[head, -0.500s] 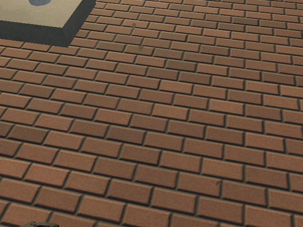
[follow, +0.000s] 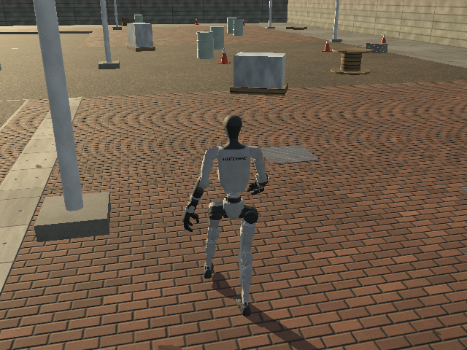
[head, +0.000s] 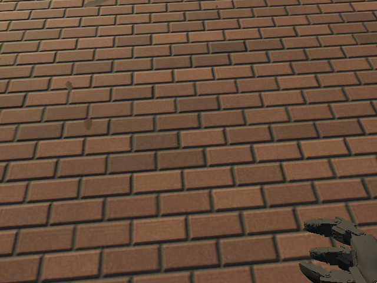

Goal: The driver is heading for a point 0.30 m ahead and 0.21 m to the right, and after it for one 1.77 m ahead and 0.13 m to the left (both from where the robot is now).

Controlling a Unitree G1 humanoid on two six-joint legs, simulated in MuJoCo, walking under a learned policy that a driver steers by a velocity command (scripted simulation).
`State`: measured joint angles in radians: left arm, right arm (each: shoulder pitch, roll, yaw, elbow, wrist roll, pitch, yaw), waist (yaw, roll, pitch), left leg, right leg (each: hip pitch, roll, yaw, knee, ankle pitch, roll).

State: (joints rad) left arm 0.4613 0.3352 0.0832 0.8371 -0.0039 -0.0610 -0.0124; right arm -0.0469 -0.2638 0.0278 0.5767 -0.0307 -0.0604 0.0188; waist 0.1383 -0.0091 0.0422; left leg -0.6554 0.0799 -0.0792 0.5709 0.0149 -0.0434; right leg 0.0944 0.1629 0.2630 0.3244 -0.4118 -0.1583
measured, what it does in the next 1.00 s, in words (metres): walks ahead: left foot, then right foot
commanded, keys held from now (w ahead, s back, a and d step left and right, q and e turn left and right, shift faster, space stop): w+e+shift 0.30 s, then w+q+shift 0.70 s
